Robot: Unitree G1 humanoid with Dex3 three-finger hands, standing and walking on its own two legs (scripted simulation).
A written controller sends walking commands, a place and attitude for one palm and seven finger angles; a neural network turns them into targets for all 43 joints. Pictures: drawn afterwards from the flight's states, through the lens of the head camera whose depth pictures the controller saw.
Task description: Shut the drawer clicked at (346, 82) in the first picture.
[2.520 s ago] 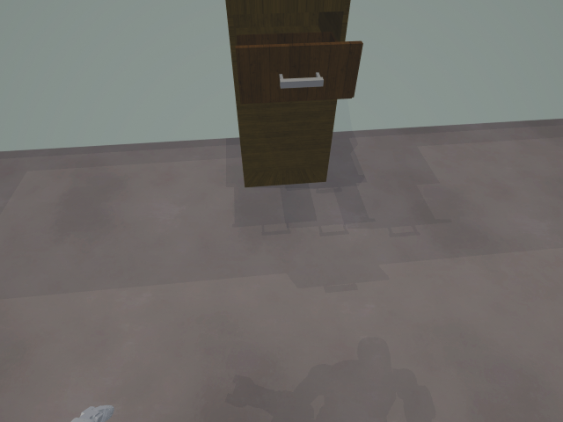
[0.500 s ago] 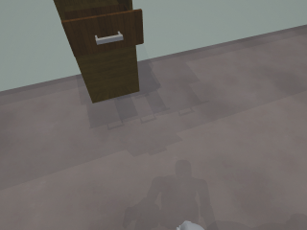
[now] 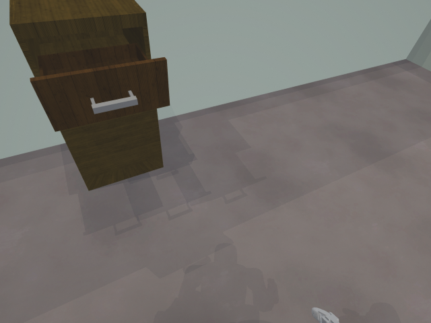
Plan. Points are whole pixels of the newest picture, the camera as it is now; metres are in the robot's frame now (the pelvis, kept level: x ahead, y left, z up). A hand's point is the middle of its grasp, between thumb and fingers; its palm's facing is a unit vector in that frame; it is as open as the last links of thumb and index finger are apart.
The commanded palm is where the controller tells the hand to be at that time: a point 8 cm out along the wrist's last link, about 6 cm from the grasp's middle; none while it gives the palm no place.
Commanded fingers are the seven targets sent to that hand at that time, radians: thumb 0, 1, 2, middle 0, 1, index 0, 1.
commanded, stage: walk to a spot facing it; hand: left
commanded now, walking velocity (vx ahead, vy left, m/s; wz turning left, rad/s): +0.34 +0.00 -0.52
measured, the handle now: (113, 100) +0.71 +0.41 -0.02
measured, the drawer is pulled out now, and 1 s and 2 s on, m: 0.28 0.28 0.28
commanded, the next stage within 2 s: turn to face it in 0.54 s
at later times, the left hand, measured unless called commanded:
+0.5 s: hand (184, 238) +0.35 +0.11 -0.16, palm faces -0.35 -0.92 -0.16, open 7.4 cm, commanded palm none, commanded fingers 0.00 0.90 0.90 -0.20 -0.30 -0.20 -0.30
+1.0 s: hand (212, 218) +0.42 +0.05 -0.15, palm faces -0.22 -0.95 -0.21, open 7.2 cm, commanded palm none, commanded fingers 0.00 0.90 0.90 -0.20 -0.30 -0.20 -0.30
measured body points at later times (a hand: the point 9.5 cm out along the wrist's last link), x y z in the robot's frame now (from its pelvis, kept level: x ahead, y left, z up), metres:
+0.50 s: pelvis +0.18 -0.02 +0.00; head +0.22 -0.03 +0.45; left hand +0.37 +0.16 -0.14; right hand +0.00 -0.19 -0.14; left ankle +0.08 +0.12 -0.73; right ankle +0.29 -0.16 -0.70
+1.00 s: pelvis +0.31 -0.11 +0.01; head +0.30 -0.11 +0.46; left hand +0.43 +0.10 -0.14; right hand +0.29 -0.34 -0.15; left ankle +0.38 +0.01 -0.68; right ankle +0.30 -0.15 -0.73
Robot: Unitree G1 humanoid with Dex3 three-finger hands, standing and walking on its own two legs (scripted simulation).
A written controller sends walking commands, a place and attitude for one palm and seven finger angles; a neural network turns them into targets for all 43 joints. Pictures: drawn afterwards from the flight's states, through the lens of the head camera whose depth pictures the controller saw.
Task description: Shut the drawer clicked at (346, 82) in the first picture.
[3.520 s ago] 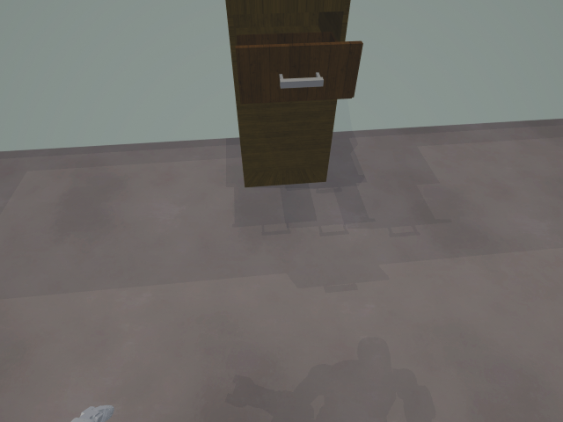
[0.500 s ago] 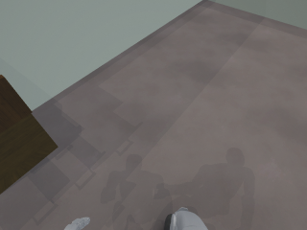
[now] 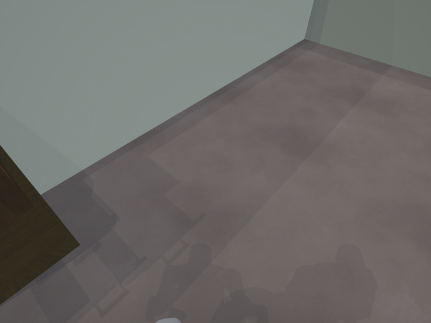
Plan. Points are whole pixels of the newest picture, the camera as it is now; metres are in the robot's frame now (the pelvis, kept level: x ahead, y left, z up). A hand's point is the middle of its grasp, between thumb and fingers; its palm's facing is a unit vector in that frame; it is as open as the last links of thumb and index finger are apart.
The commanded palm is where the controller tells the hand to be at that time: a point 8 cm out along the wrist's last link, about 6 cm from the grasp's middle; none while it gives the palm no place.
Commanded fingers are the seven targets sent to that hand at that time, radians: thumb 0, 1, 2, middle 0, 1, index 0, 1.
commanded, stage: turn to face it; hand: left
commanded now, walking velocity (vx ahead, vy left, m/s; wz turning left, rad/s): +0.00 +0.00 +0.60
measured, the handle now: out of the picture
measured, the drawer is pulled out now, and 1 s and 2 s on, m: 0.28 0.28 0.28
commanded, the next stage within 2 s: take the last steps up to it in 1.52 s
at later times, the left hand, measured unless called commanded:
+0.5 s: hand out of the picture +0.06 +0.26 -0.16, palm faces +0.33 -0.91 -0.26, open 7.4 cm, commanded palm none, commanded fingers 0.00 0.90 0.90 -0.20 -0.30 -0.20 -0.30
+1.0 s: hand out of the picture -0.06 +0.20 -0.17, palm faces +0.59 -0.76 -0.25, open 7.3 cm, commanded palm none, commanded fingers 0.00 0.90 0.90 -0.20 -0.30 -0.20 -0.30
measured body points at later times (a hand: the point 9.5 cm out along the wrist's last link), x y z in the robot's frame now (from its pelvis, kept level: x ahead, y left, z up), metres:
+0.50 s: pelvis +0.03 +0.03 +0.00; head +0.06 +0.04 +0.45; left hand +0.04 +0.30 -0.14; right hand +0.16 -0.20 -0.14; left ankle +0.01 +0.13 -0.74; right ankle +0.07 -0.13 -0.69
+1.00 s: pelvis +0.03 +0.00 -0.01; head +0.06 +0.03 +0.44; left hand -0.09 +0.24 -0.15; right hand +0.27 -0.16 -0.14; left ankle -0.04 +0.10 -0.72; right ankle +0.09 -0.12 -0.74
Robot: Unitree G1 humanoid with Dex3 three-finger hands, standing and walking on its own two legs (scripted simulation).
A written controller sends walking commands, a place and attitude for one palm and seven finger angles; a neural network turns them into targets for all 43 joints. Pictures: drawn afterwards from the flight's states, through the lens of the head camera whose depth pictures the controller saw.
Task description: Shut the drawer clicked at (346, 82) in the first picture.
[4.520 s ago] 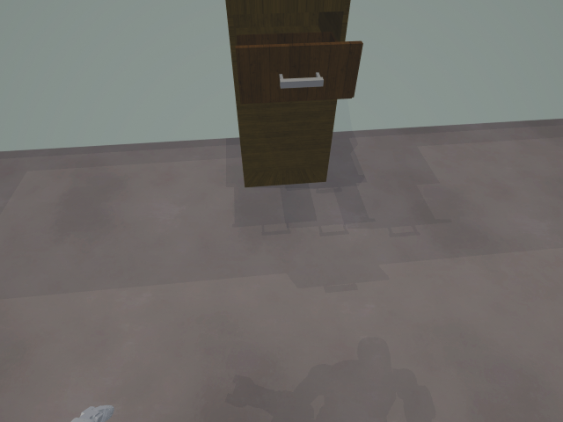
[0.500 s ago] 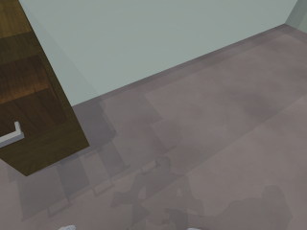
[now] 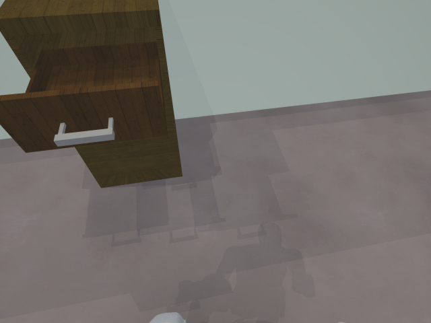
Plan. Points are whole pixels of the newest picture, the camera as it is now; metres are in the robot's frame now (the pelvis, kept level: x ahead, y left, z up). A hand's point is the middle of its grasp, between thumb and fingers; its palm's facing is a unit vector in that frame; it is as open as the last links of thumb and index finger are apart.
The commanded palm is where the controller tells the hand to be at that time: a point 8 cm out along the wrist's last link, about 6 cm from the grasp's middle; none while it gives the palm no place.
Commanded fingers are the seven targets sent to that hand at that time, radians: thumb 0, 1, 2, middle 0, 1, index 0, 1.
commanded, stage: turn to face it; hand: left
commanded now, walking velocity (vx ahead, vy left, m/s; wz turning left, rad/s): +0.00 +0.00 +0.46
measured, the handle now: (86, 130) +0.52 +0.37 -0.02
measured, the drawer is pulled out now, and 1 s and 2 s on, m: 0.28 0.28 0.28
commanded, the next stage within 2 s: take the last steps up to it in 0.52 s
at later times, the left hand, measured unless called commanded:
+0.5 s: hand out of the picture +0.07 +0.22 -0.14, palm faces +0.21 -0.94 -0.26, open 7.3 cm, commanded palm none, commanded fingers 0.00 0.90 0.90 -0.20 -0.30 -0.20 -0.30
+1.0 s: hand out of the picture -0.12 +0.17 -0.15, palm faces +0.42 -0.89 -0.20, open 7.3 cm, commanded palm none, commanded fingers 0.00 0.90 0.90 -0.20 -0.30 -0.20 -0.30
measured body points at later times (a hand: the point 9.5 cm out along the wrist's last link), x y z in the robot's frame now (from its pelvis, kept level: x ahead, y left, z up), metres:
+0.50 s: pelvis +0.00 +0.01 +0.01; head +0.01 +0.00 +0.46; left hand +0.06 +0.27 -0.12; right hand +0.09 -0.22 -0.15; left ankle +0.00 +0.11 -0.73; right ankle +0.03 -0.11 -0.71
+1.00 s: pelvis +0.00 +0.03 +0.02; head +0.00 +0.03 +0.47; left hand -0.14 +0.22 -0.14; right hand +0.13 -0.19 -0.13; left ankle -0.05 +0.15 -0.71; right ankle +0.03 -0.10 -0.73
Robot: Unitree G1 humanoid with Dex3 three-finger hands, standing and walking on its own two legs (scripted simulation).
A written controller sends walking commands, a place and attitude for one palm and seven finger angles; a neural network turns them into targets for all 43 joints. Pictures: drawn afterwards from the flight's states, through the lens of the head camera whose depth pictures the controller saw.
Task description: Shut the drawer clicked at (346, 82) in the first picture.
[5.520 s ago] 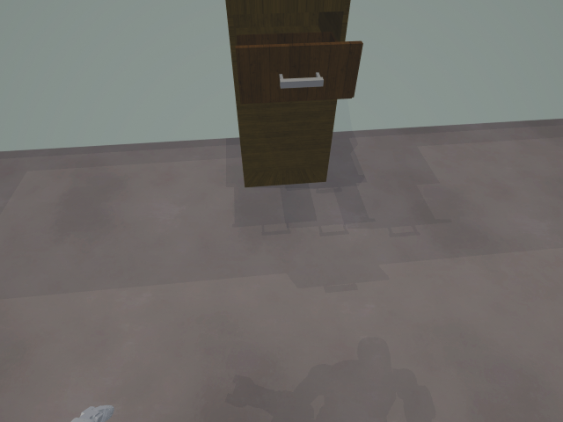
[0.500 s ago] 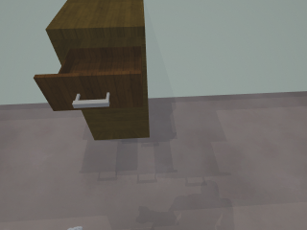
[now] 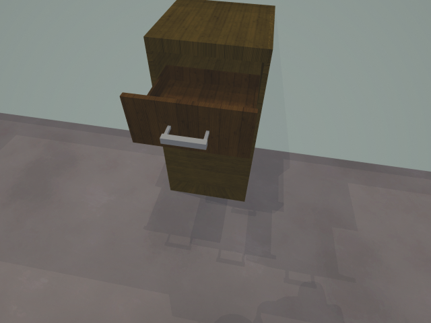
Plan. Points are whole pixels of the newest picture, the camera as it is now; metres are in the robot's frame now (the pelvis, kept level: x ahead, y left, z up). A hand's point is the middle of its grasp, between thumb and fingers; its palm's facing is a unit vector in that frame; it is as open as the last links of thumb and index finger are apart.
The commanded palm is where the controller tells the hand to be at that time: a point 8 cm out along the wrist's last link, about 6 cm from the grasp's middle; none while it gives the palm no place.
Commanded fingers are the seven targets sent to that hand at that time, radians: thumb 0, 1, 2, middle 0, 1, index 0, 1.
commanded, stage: take the last steps up to it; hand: left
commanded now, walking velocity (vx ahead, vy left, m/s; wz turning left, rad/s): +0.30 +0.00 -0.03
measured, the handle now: (185, 136) +0.60 +0.17 -0.04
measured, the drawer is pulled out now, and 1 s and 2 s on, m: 0.28 0.28 0.28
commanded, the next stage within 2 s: come to a stop and stand still in 0.68 s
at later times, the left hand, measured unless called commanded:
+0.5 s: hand (143, 279) +0.24 +0.21 -0.18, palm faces -0.03 -0.99 -0.17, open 7.3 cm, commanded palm none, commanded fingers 0.00 0.90 0.90 -0.20 -0.30 -0.20 -0.30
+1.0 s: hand (165, 268) +0.27 +0.16 -0.18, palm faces +0.03 -0.98 -0.19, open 7.3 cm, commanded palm none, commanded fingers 0.00 0.90 0.90 -0.20 -0.30 -0.20 -0.30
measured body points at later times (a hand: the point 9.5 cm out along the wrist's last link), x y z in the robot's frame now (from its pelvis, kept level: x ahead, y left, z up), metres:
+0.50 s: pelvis +0.14 +0.04 -0.01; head +0.15 +0.04 +0.44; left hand +0.24 +0.26 -0.16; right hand +0.00 -0.14 -0.16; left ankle +0.00 +0.12 -0.75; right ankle +0.26 -0.07 -0.70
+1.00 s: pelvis +0.27 +0.00 -0.01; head +0.27 -0.02 +0.44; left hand +0.27 +0.21 -0.16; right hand +0.32 -0.23 -0.16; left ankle +0.31 +0.13 -0.74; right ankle +0.29 -0.07 -0.75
